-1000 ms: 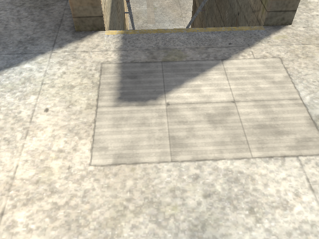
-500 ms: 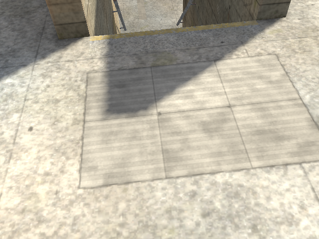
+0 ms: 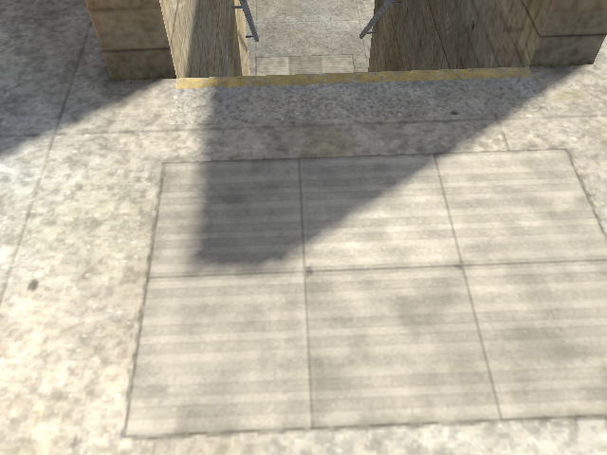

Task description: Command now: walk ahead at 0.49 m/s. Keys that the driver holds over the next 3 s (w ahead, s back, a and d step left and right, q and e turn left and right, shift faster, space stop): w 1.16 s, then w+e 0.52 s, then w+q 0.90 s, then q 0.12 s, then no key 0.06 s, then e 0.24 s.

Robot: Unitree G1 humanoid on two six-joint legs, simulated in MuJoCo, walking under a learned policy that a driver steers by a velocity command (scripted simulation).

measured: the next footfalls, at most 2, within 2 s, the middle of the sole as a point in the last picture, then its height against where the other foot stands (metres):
right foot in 0.54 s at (387, 447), level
left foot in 1.10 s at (306, 319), level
